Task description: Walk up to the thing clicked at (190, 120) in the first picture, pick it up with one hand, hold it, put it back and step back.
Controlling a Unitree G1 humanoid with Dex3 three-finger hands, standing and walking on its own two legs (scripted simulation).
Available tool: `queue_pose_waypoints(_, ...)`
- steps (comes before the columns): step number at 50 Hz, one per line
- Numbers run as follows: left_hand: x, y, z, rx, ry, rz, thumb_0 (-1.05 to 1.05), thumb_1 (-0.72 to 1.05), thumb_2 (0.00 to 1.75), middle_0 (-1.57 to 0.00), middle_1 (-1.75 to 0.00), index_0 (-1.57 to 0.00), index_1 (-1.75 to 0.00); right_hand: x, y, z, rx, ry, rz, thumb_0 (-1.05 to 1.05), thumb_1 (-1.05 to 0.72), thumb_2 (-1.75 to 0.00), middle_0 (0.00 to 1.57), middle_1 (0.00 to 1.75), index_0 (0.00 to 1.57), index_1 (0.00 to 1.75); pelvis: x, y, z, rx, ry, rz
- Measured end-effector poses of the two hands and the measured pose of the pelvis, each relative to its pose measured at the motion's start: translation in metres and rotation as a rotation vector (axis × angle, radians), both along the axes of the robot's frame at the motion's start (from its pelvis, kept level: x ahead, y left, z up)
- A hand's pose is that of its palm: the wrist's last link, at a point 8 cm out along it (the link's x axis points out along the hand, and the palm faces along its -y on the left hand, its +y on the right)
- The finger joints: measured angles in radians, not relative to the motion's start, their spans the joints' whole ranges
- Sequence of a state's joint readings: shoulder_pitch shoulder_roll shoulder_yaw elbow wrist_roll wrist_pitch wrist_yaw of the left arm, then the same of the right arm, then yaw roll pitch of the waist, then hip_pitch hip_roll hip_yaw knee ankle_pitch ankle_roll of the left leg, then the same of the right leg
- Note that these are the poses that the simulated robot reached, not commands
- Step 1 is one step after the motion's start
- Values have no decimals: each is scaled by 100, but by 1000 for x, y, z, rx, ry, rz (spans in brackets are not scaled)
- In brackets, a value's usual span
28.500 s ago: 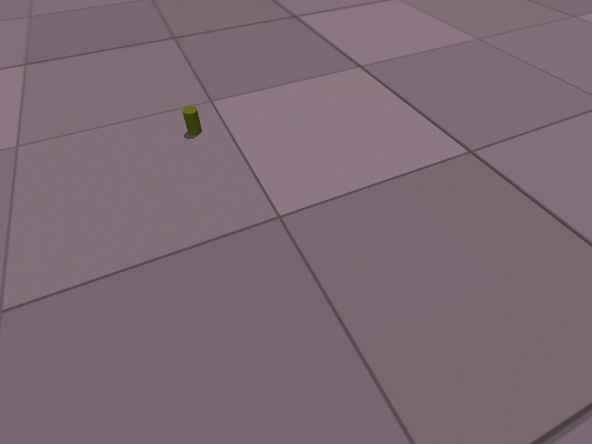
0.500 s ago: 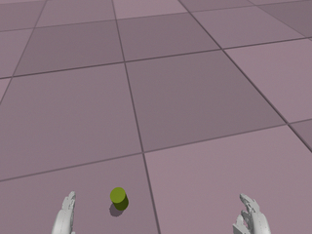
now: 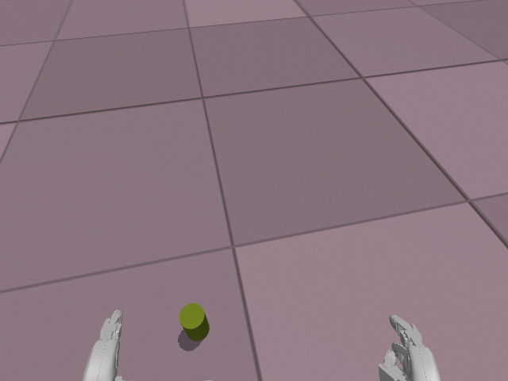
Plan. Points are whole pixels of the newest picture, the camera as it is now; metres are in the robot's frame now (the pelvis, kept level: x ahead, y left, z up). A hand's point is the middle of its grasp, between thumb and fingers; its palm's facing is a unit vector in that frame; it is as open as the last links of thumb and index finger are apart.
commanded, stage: stand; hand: left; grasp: from the side
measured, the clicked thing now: (195, 322) +0.41 +0.22 -0.65
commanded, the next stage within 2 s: none
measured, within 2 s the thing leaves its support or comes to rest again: neither
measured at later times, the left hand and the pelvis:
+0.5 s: hand out of the picture +0.15 +0.21 -0.09, palm faces -0.02 -0.94 -0.34, open 8.4 cm; pelvis +0.00 +0.00 +0.01, yaw +0 degrees
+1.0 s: hand out of the picture +0.04 +0.26 -0.11, palm faces +0.00 -0.94 -0.35, open 7.4 cm; pelvis -0.01 +0.01 +0.05, yaw +0 degrees
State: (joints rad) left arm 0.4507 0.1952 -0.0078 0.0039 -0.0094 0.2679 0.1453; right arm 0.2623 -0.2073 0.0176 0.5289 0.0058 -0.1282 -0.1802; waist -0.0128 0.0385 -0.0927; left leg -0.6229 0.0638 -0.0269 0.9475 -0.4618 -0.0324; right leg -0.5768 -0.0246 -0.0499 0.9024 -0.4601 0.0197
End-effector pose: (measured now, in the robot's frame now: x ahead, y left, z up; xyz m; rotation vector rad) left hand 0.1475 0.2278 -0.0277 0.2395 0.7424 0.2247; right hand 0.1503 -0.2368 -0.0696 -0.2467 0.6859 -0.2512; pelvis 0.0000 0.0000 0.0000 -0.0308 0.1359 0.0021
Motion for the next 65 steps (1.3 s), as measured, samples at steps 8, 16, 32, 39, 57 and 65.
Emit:
queue_pose_waypoints(8,2,2,0,2,2,-1,-1,-35,22,-13,-16,-13,-16,3,2,1,-1,-4,-2,2,-90,-90,20,30,21,30,3,2,0,-1,-1,0)
queue_pose_waypoints(16,4,2,0,1,5,-2,-1,13,65,-19,-26,-18,-27,3,2,0,3,-1,-3,2,-90,-90,20,30,21,30,4,2,0,-1,0,-1)
queue_pose_waypoints(32,-48,57,-46,52,274,-40,0,85,89,-21,-30,-20,-30,-54,-43,-10,-26,391,42,1,-90,-90,20,30,21,30,-2,4,24,35,-130,-2)
queue_pose_waypoints(39,-85,70,-46,43,405,15,0,90,90,-21,-30,-20,-30,-87,-43,-7,-11,504,3,1,-91,-90,20,30,20,30,-3,9,39,30,-161,0)
queue_pose_waypoints(57,-122,71,-37,30,516,56,0,91,90,-21,-30,-20,-30,-105,-34,-6,43,562,-3,1,-91,-90,20,30,21,30,-13,9,55,35,-199,3)
queue_pose_waypoints(65,-123,69,-36,35,531,63,0,91,90,-21,-30,-20,-30,-108,-44,-5,36,577,-12,1,-91,-90,20,30,21,30,-14,4,57,34,-196,4)
